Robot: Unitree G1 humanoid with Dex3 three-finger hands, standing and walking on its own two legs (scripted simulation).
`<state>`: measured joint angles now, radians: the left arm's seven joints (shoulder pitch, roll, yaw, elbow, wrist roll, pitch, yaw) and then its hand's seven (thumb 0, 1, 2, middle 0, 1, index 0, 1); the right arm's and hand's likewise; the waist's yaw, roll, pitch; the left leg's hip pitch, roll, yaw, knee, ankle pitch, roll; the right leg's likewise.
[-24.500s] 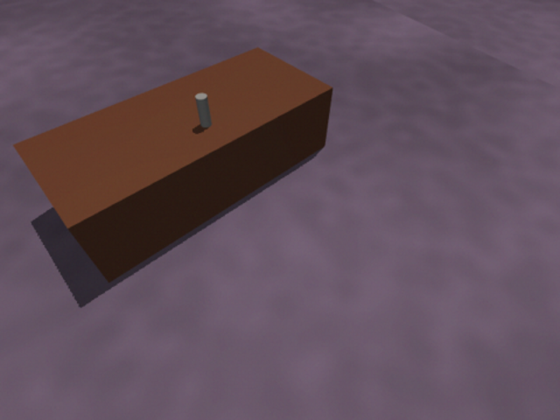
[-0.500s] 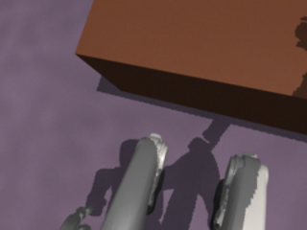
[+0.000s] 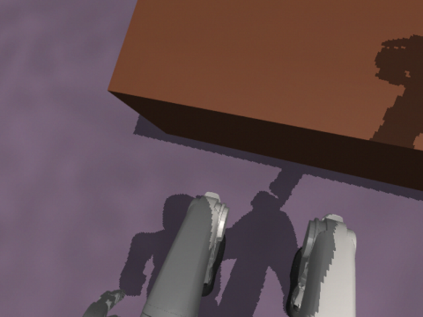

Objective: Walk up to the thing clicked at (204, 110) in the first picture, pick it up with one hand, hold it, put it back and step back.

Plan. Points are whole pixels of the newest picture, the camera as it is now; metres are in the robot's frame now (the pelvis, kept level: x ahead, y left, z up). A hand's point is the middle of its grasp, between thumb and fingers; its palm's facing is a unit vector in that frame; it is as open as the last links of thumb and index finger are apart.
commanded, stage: settle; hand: right
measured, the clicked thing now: out of the picture +0.60 -0.30 +0.06
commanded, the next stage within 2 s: lift in 0.10 s
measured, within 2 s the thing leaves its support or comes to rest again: neither
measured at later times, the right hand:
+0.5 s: hand out of the picture +0.58 -0.28 +0.07, palm faces +0.32 +0.95 -0.04, open 6.0 cm
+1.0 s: hand out of the picture +0.49 -0.27 +0.18, palm faces +0.35 +0.94 -0.03, open 6.0 cm
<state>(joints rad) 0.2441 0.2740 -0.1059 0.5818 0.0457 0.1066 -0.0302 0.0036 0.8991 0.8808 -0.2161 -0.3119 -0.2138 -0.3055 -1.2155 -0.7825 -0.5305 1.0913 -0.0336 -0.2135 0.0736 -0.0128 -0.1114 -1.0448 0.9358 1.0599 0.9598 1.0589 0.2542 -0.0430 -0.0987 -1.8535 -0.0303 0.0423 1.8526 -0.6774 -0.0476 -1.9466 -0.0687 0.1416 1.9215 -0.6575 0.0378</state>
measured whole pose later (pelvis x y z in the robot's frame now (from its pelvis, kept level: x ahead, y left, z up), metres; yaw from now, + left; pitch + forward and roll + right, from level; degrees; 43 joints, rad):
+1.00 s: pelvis +0.03 +0.00 +0.14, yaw -4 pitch +27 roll +5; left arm 0.27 0.24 -0.01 0.62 0.00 0.06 0.01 0.01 0.90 0.88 -0.20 -0.29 -0.21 -0.28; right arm -0.66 -0.39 -0.41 0.73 0.09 -0.24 -0.01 -0.01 -0.09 -1.08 0.95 1.05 0.97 1.04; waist 0.12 -0.04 -0.15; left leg -1.26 -0.02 0.04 1.37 -0.58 -0.03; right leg -1.34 -0.08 0.09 1.44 -0.57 0.03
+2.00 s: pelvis +0.06 +0.00 +0.25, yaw -6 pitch +11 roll +1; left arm 0.25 0.22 0.02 0.67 0.00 -0.01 0.05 0.01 0.91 0.86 -0.19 -0.29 -0.20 -0.27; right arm -0.26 -0.18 -0.22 0.51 0.14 -0.35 -0.03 -0.01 -0.10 -1.08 0.94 1.07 0.97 1.05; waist 0.03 -0.01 -0.06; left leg -0.61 0.02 0.00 0.87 -0.44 -0.03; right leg -0.66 -0.06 0.02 0.90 -0.42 0.03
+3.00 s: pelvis +0.06 +0.00 +0.26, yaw -7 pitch +7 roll +1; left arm 0.23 0.21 0.02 0.68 0.00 -0.01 0.06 0.01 0.92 0.86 -0.19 -0.30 -0.21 -0.27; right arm -0.20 -0.16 -0.20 0.47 0.14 -0.34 -0.03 -0.01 -0.09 -1.09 0.95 1.07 0.97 1.05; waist 0.01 -0.01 -0.04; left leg -0.50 0.02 0.00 0.79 -0.42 -0.03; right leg -0.56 -0.05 0.02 0.82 -0.39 0.03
